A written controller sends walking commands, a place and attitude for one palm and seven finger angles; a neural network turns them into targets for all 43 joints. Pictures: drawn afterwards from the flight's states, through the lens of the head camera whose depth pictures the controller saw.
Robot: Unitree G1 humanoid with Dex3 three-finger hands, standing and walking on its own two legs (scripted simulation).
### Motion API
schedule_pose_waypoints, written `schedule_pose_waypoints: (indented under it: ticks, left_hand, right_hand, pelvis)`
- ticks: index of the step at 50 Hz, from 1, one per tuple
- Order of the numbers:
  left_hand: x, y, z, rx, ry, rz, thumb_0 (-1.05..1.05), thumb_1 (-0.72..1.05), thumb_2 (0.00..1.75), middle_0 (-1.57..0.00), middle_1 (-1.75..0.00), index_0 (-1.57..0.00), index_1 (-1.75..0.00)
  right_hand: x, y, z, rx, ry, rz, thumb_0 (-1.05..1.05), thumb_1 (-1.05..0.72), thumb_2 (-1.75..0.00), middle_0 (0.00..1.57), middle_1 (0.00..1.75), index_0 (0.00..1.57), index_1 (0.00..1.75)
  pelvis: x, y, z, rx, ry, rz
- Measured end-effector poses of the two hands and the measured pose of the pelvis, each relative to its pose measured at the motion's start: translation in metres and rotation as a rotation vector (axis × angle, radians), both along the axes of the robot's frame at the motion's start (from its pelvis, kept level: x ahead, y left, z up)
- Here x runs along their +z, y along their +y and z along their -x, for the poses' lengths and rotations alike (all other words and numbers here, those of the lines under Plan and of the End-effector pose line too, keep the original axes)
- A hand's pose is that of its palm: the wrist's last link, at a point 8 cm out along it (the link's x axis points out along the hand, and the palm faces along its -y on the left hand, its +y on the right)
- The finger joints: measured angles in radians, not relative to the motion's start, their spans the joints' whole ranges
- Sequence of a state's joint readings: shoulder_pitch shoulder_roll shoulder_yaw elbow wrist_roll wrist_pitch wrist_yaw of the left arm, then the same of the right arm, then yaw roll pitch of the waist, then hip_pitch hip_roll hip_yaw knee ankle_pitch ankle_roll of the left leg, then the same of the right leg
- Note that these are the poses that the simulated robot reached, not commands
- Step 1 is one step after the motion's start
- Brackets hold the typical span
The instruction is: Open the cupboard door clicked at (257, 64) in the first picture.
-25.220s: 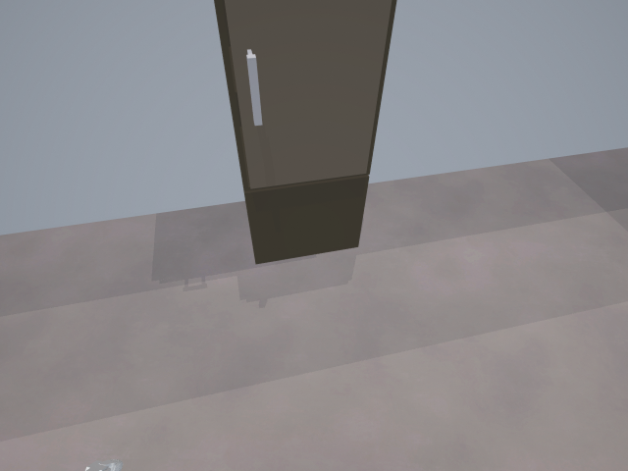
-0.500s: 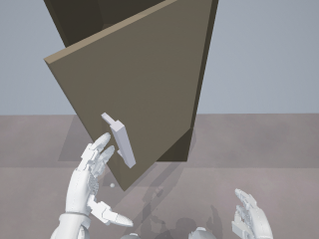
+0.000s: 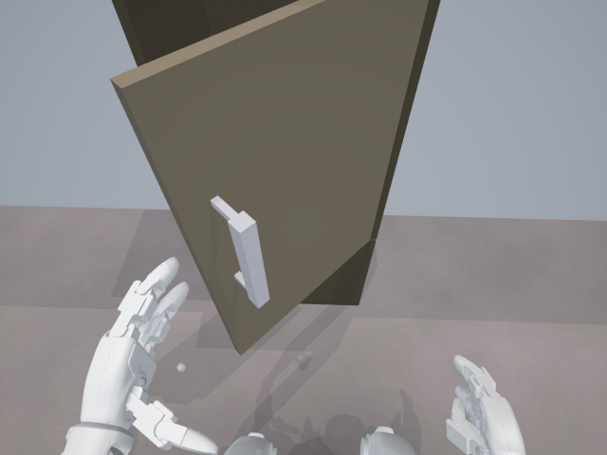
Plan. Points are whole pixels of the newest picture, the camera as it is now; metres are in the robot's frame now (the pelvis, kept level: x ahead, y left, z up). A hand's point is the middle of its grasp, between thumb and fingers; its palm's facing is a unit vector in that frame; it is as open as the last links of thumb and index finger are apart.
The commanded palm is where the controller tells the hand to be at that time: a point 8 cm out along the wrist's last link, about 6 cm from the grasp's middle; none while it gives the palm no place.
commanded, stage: draw the hand back to the body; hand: left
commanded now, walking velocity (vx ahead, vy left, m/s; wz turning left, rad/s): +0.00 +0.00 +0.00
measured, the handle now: (241, 256) +0.34 +0.11 +0.08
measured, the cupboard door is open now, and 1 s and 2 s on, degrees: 46 46 46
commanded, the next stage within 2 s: step back with the hand held close in 1.50 s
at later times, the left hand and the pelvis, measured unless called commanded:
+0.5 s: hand (106, 342) +0.20 +0.20 +0.14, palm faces +0.11 -0.97 -0.24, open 15.9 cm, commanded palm +0.17 +0.25 +0.16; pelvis +0.01 +0.01 +0.03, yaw +0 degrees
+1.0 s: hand (7, 279) +0.23 +0.26 +0.21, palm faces +0.38 -0.82 -0.42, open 10.5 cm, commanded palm +0.18 +0.30 +0.23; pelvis +0.03 +0.01 +0.08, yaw -2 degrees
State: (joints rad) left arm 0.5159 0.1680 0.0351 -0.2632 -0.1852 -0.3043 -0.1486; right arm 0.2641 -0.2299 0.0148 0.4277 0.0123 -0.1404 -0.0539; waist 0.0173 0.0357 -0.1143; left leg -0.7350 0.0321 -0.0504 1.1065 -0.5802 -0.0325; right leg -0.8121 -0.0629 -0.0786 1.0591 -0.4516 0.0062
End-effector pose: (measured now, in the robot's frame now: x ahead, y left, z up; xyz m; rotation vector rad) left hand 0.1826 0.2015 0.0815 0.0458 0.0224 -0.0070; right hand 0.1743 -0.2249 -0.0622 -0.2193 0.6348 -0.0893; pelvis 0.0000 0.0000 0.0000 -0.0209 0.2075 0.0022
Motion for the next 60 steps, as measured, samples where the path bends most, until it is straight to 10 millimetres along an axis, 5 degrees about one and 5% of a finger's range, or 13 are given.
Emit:
schedule_pose_waypoints:
  ticks: [10, 22, 25, 40, 60]
  left_hand:
    - [0.035, 0.015, -0.001, 0.026, -0.024, -0.035, -0.01, -0.50, 0.30, -0.16, -0.30, -0.15, -0.30]
    - [0.061, 0.042, 0.006, 0.055, -0.033, -0.050, -0.01, -0.47, 0.31, -0.16, -0.30, -0.15, -0.30]
    - [0.073, 0.048, 0.005, 0.117, -0.010, -0.193, -0.01, -0.41, 0.33, -0.16, -0.30, -0.16, -0.30]
    - [0.118, 0.081, 0.006, 0.346, -0.017, -0.383, 0.00, 0.04, 0.53, -0.18, -0.30, -0.18, -0.30]
    - [0.173, 0.109, -0.007, 0.445, -0.187, -0.457, 0.01, 0.72, 0.82, -0.21, -0.30, -0.20, -0.30]
  right_hand:
    - [0.015, 0.019, 0.004, -0.004, -0.024, -0.045, 0.01, -0.90, -0.90, 0.20, 0.30, 0.20, 0.30]
    - [0.033, 0.017, -0.007, 0.014, -0.067, -0.021, 0.01, -0.90, -0.90, 0.20, 0.30, 0.20, 0.30]
    - [0.039, 0.017, -0.010, 0.007, -0.066, -0.005, 0.01, -0.90, -0.90, 0.20, 0.30, 0.20, 0.30]
    - [0.057, 0.023, -0.015, 0.005, -0.023, -0.001, 0.01, -0.90, -0.90, 0.20, 0.30, 0.20, 0.30]
    - [0.068, 0.016, -0.030, 0.015, -0.005, 0.005, 0.01, -0.90, -0.90, 0.20, 0.30, 0.20, 0.30]
  pelvis:
    - [0.014, 0.008, -0.005, -0.006, -0.042, 0.004]
    - [0.027, 0.010, -0.012, 0.002, -0.089, 0.013]
    - [0.033, 0.010, -0.014, -0.005, -0.110, 0.009]
    - [0.067, 0.013, -0.025, -0.020, -0.228, 0.000]
    - [0.080, 0.011, -0.034, -0.038, -0.273, 0.002]
